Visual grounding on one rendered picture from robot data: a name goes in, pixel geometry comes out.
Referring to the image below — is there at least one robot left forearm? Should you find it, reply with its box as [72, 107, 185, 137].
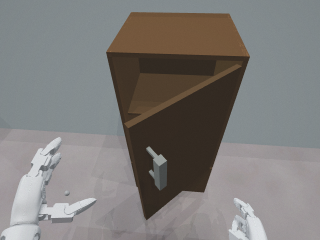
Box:
[0, 224, 42, 240]

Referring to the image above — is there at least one cupboard door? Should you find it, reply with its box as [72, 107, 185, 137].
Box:
[124, 64, 242, 220]

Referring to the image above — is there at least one handle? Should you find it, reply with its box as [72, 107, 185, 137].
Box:
[146, 146, 167, 191]

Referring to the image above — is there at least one left robot hand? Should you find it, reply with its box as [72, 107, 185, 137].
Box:
[10, 137, 97, 227]

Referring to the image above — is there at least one right robot hand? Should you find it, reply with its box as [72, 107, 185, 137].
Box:
[228, 198, 268, 240]

